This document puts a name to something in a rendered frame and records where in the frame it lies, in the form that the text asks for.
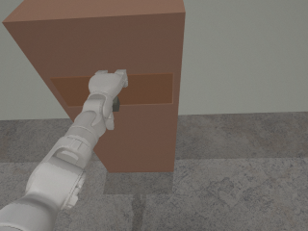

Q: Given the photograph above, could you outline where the drawer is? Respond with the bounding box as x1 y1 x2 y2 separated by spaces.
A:
50 72 173 107

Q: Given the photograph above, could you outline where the handle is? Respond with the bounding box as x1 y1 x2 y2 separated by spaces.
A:
112 96 120 112

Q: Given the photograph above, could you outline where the cabinet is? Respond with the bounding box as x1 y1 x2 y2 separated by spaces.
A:
2 0 186 173

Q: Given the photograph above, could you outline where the left robot upper arm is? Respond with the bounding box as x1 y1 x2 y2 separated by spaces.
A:
0 155 87 231

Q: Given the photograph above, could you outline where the left robot forearm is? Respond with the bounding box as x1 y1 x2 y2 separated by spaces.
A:
25 90 114 194

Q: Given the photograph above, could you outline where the robot left hand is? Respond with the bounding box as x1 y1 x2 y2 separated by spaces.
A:
89 69 128 130

